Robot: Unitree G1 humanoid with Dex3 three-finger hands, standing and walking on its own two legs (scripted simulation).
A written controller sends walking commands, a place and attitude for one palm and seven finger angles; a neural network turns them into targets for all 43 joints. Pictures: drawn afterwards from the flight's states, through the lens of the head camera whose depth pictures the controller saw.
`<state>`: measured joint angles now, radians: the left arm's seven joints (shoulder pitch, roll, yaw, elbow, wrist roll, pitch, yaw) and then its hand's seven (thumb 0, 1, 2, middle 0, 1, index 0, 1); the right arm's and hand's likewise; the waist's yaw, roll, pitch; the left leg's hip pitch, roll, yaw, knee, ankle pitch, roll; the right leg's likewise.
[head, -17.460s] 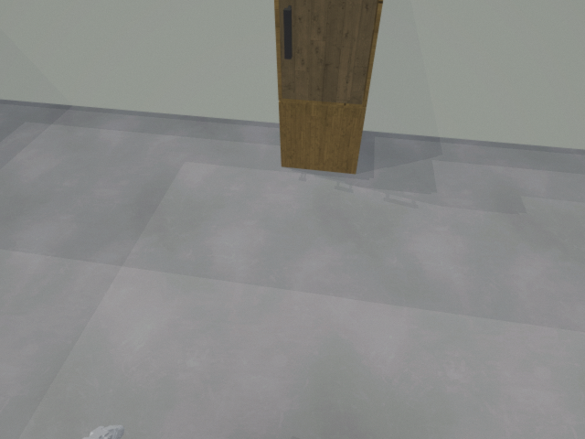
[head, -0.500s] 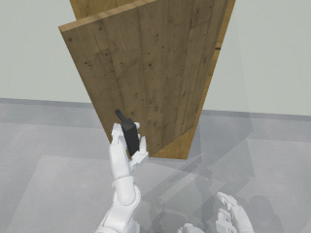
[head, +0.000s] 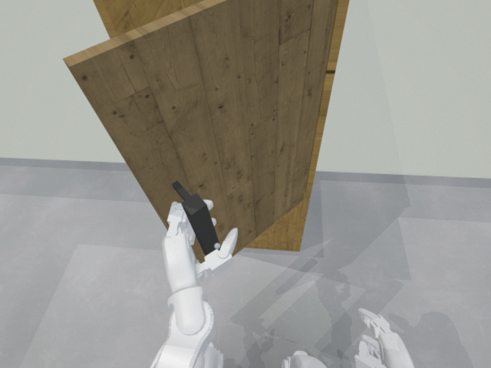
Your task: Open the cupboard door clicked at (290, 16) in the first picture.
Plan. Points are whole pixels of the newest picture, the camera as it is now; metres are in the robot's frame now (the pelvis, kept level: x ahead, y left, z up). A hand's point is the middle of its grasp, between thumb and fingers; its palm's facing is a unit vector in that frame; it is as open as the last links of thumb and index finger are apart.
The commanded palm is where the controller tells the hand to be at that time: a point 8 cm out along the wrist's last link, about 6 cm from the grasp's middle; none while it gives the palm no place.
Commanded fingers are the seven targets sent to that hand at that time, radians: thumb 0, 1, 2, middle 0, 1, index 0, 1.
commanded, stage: open thumb and fingers to let go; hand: left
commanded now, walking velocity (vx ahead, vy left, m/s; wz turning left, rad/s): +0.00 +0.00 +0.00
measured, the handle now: (197, 223) +0.35 +0.09 +0.03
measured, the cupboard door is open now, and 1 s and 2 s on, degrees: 46 48 48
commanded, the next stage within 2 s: slide the hand sideways off the handle in 0.52 s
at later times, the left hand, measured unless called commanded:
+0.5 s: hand (217, 243) +0.31 +0.06 +0.04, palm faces +0.23 -0.97 -0.04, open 14.8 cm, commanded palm +0.27 +0.10 +0.04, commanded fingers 0.00 -0.50 0.30 -0.15 -0.30 -0.15 -0.30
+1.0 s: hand (214, 269) +0.26 +0.06 +0.04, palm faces -0.17 -0.98 +0.03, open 16.2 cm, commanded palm +0.24 +0.11 +0.04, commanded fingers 0.00 -0.50 0.30 -0.15 -0.30 -0.15 -0.30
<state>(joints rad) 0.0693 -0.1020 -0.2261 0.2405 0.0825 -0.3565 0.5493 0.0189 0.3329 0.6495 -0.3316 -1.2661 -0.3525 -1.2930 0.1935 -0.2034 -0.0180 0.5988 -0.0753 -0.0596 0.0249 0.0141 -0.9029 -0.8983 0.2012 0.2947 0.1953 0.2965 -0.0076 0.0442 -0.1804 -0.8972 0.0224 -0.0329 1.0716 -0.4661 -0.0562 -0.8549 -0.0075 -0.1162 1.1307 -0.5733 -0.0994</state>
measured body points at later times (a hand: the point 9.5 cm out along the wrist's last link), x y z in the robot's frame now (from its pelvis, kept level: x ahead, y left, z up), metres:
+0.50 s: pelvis +0.00 +0.02 +0.00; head +0.06 -0.01 +0.44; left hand +0.29 +0.11 +0.04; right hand +0.16 -0.20 -0.12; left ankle +0.03 +0.17 -0.65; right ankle -0.01 -0.05 -0.65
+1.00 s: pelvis -0.01 +0.05 -0.01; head +0.05 +0.03 +0.43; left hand +0.27 +0.11 +0.04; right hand +0.14 -0.18 -0.11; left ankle +0.03 +0.17 -0.65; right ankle -0.01 -0.05 -0.65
